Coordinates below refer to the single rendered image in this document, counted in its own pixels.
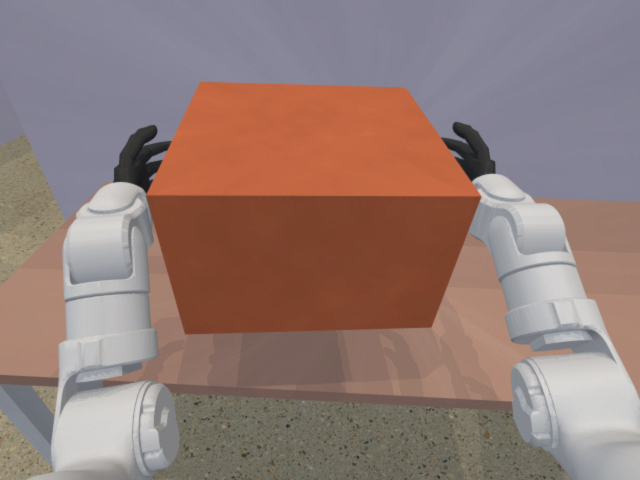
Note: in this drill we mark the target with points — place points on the right robot upper arm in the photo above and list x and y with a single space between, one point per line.
580 408

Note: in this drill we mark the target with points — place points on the robot left forearm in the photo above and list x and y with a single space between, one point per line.
106 282

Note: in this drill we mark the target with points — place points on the table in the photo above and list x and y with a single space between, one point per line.
463 361

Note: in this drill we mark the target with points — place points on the left robot upper arm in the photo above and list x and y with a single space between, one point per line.
122 432

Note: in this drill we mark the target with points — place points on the robot right forearm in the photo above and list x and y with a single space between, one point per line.
546 301

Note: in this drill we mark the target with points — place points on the carton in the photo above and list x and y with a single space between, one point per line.
285 207

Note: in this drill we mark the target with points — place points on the left robot hand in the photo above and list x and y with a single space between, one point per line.
132 166

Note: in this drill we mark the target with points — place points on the right robot hand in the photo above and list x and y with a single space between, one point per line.
476 155

